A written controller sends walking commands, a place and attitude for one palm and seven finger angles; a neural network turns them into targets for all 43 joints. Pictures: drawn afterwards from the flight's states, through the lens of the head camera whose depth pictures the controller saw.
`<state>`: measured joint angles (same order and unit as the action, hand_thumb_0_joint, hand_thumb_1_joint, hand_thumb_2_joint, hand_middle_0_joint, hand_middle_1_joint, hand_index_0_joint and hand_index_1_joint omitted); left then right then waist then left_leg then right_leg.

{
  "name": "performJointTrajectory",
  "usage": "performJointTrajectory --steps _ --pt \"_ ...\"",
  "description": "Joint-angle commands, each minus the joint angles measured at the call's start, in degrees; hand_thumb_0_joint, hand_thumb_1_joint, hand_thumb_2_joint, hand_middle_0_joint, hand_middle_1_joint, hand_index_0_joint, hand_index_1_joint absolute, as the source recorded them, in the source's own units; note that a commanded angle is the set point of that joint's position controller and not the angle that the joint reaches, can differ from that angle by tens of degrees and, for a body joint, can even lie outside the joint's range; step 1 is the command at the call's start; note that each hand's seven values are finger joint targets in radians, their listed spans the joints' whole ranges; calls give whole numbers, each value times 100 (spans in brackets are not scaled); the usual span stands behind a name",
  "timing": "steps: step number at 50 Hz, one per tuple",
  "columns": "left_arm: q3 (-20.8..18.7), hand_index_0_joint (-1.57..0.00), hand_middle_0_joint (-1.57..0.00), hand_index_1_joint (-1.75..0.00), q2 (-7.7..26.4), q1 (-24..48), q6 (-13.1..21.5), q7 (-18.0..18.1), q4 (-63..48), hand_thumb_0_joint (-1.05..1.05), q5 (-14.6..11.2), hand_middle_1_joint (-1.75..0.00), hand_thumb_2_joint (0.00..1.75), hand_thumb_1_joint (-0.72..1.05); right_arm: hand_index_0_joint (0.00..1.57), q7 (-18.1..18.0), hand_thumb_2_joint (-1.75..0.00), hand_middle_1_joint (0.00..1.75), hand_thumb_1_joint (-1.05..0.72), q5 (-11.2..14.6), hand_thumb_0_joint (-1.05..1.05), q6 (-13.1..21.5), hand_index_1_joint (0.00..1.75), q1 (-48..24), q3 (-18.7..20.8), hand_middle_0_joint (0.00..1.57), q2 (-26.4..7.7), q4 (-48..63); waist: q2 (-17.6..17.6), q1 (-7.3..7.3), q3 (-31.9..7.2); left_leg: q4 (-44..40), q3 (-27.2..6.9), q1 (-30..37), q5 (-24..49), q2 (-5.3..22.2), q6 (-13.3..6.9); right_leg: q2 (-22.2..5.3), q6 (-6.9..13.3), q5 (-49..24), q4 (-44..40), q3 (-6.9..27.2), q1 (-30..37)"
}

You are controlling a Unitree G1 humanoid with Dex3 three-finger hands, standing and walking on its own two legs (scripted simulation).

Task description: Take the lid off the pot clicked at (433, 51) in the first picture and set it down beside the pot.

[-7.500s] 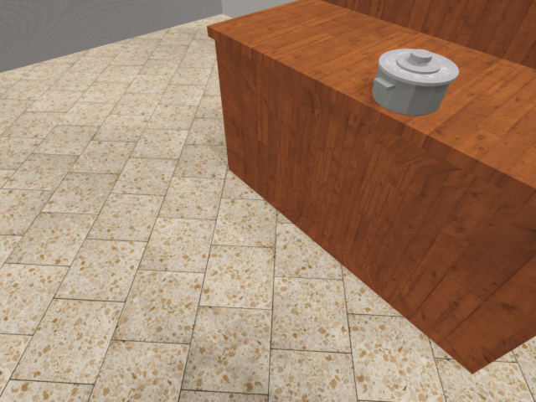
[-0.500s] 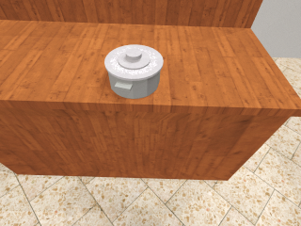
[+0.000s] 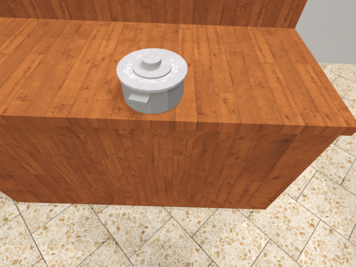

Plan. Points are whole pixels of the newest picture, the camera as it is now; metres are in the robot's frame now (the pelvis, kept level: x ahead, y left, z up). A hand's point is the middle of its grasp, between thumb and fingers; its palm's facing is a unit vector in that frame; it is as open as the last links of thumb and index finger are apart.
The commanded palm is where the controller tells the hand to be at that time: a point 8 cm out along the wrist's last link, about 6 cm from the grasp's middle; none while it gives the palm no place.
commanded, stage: look again from close up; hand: left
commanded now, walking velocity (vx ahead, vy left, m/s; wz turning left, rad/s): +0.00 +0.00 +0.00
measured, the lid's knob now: (151, 60) +0.60 +0.11 +0.13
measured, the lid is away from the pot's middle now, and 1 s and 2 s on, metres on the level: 0.00 0.00 0.00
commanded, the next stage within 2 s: shuffle to correct the standing spot in 0.08 s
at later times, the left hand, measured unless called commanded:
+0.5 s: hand out of the picture +0.05 +0.17 -0.18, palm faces +0.05 -0.98 -0.18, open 7.4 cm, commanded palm none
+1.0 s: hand (134, 213) +0.28 +0.14 -0.17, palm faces +0.09 -0.97 -0.24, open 7.4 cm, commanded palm none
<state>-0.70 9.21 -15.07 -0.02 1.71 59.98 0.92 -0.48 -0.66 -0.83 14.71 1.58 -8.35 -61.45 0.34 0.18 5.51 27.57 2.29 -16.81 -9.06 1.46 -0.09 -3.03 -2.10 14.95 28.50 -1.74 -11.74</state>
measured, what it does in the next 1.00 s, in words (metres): walks ahead: right foot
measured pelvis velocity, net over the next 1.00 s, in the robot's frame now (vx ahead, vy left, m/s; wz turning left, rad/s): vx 0.18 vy -0.05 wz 0.06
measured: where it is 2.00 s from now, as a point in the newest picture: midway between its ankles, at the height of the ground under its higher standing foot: outside the picture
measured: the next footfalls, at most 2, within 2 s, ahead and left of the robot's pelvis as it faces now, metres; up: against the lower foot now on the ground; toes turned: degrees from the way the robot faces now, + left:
right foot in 0.96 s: +0.30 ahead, -0.18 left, +0.00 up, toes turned -1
left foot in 1.36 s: +0.20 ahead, +0.10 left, +0.00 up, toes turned +1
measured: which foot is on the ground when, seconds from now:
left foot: down 0.00-0.98, up 1.00-1.00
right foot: down 0.00-0.70, up 0.72-0.94, down 0.96-1.00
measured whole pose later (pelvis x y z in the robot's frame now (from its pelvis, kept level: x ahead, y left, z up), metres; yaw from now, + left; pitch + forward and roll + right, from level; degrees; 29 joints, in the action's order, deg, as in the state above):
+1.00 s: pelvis +0.18 -0.05 -0.02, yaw +4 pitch +0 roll +2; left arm -3.5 10.4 -8.0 2.7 0.6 51.5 0.9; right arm -1.4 -1.0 -0.1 18.8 2.2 -8.1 -61.3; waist 0.0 0.7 6.9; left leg 40.0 0.9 -9.5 -29.3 3.4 2.6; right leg -5.0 -0.3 11.0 39.3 -1.8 -26.3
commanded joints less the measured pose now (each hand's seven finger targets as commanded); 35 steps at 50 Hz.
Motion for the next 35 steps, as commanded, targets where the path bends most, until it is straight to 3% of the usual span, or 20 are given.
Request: performJointTrajectory --steps 1,4,6,9,13,17,21,23,25,28,30,31,32,33,34,35 --pt "-145 -20 -20 -30 653 -361 41 31 -221 0 20 -30 90 90 20 -53 -90 30 -90 -3 0 84 30 282 104 20 -575 212 -169 -7 -41 -707 -546 194 -718 334 -41 -227 320 483 -745 334 -435" --pt "-151 -20 -20 -30 643 -369 63 31 -205 0 12 -30 90 90 20 -52 -90 30 -90 -4 0 106 30 301 104 20 -573 200 -110 -7 -245 -589 -518 350 -352 341 -43 -252 328 196 -691 334 -341" --pt "-148 -20 -20 -30 613 -353 47 28 -220 0 11 -30 90 90 20 -65 -90 30 -90 -2 0 98 30 262 103 20 -596 215 -93 -14 -135 -627 -544 316 -461 352 -50 -232 321 294 -719 326 -405" --pt "-152 -20 -20 -30 628 -353 65 27 -201 0 12 -30 90 90 20 -61 -90 30 -90 0 0 115 30 256 91 20 -597 196 -136 -19 -265 -576 -523 389 -194 365 -52 -247 317 45 -674 322 -299" --pt "-180 -20 -20 -30 661 -358 39 -22 -182 0 30 -30 90 90 20 -47 -90 30 -90 -47 0 81 30 312 112 20 -583 168 44 18 -104 -610 -480 279 -1544 267 -48 -246 389 1370 -858 398 -516" --pt "-229 -20 -20 -30 687 -399 32 -79 -222 0 36 -30 90 90 20 -37 -90 30 -90 -72 0 94 30 350 134 20 -597 207 -109 26 140 -592 -519 87 -2019 276 -111 -224 467 1785 -762 419 -709" --pt "-257 -20 -20 -30 596 -544 98 -115 -216 0 29 -30 90 90 20 -49 -90 30 -90 -50 0 188 30 420 152 20 -621 237 -205 -2 115 -546 -678 126 -1572 410 -239 -153 489 1164 -449 242 -561" --pt "-276 -20 -20 -30 580 -666 145 -118 -160 0 24 -30 90 90 20 -52 -90 30 -90 -33 0 253 30 412 147 20 -629 238 -163 -44 -66 -242 -572 205 -844 414 -275 -198 511 613 -315 212 -311" --pt "-308 -20 -20 -30 625 -774 164 -108 -133 0 10 -30 90 90 20 -59 -90 30 -90 -18 0 293 30 354 142 20 -565 278 98 -109 -128 128 -343 21 -362 304 -265 -295 576 242 -347 300 34" --pt "-406 -20 -20 -30 809 -1017 190 -60 -36 0 27 -30 90 90 20 -53 -90 30 -90 -20 0 348 30 169 122 20 -442 328 810 -170 -278 1092 255 -567 -97 12 -138 -784 849 -801 -452 776 823" --pt "-441 -20 -20 -30 853 -1072 197 -36 -32 0 35 -30 90 90 20 -59 -90 30 -90 -17 0 346 30 19 149 20 -424 397 901 -192 -155 1296 350 -730 -492 -8 -131 -1004 1027 -1514 -421 889 965" --pt "-447 -20 -20 -30 826 -982 195 -22 -46 0 52 -30 90 90 20 -56 -90 30 -90 -19 0 349 30 -3 153 20 -417 396 759 -122 -27 1058 384 -555 -590 -4 -136 -991 1009 -1794 -257 783 840" --pt "-428 -20 -20 -30 815 -814 187 -23 -92 0 49 -30 90 90 20 -56 -90 30 -90 -19 0 364 30 245 153 20 -430 301 487 59 -92 611 380 87 -173 14 -180 -806 879 -2057 162 421 498" --pt "-388 -20 -20 -30 690 -621 190 -46 -167 0 29 -30 90 90 20 -72 -90 30 -90 -44 0 390 30 790 197 20 -587 115 -240 337 -319 183 -56 1253 938 263 -354 -390 634 -2192 1139 -132 -243" --pt "-332 -20 -20 -30 456 -368 237 -71 -345 0 -9 -30 90 90 20 -136 -90 30 -90 -109 0 406 30 1675 320 20 -1018 -149 -1422 669 -650 -71 -1452 2503 2698 1263 -876 157 343 -949 2615 -702 -1519" --pt "-282 -20 -20 -30 455 236 289 -40 -598 0 -62 -30 90 90 20 -200 -90 30 -90 -125 0 365 30 2430 359 20 -1231 -302 -1887 968 -566 -362 -2286 3151 4676 1943 -1386 447 353 1956 3851 -296 -2672"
